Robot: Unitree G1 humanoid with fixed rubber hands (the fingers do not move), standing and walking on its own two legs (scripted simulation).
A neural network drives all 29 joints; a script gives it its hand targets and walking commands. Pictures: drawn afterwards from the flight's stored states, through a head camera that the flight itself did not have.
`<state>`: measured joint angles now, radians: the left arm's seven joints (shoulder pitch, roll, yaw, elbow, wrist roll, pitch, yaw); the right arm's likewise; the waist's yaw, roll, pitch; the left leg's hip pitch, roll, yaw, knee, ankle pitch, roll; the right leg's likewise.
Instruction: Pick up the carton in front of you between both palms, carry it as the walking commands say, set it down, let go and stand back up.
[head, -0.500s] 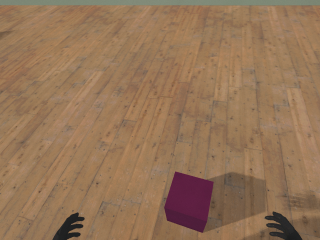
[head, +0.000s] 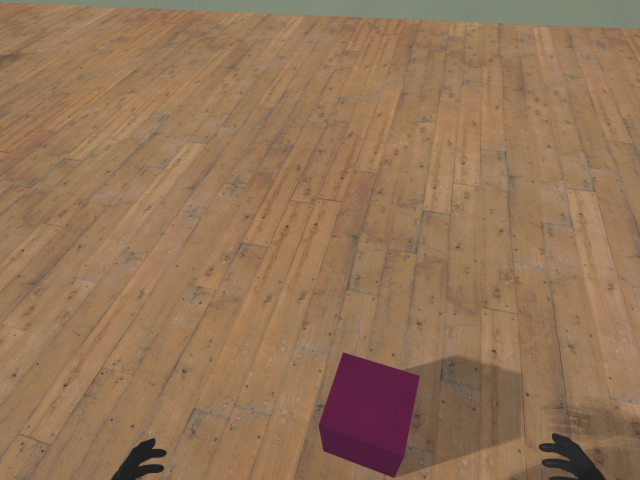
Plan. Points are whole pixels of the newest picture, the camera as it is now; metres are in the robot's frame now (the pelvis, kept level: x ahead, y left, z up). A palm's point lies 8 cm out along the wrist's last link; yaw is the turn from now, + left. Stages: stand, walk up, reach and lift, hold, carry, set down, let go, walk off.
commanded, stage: stand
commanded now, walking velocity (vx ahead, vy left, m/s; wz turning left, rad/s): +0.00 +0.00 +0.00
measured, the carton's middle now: (368, 415) +0.40 -0.05 -0.65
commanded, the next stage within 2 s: none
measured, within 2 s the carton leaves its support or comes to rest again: neither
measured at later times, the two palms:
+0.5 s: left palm out of the picture +0.06 +0.31 -0.09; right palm out of the picture +0.06 -0.29 -0.10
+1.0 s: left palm out of the picture +0.06 +0.32 -0.09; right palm out of the picture +0.06 -0.29 -0.10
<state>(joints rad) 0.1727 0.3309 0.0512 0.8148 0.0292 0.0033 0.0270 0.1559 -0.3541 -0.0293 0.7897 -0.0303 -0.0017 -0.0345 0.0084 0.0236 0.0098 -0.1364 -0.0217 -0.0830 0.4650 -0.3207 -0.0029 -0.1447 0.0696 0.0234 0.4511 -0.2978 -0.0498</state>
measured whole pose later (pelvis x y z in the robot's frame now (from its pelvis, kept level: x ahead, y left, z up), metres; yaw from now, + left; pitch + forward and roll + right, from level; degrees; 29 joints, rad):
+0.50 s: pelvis -0.04 +0.01 +0.01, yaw +0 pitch -3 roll +0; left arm 0.15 0.35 0.04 0.94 0.02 -0.01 0.01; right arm 0.16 -0.38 -0.01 0.93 -0.03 -0.02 -0.02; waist 0.01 0.02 0.02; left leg -0.11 -0.03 -0.07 0.38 -0.22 0.01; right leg -0.12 0.05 0.03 0.38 -0.21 -0.03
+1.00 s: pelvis -0.04 +0.01 +0.01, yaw +0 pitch -2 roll +0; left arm 0.12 0.38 0.02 1.01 0.01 -0.01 0.01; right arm 0.13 -0.39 0.00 1.01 -0.02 -0.02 -0.02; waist 0.01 0.01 0.03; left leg -0.09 -0.04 -0.07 0.34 -0.20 0.01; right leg -0.11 0.04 0.04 0.34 -0.19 -0.03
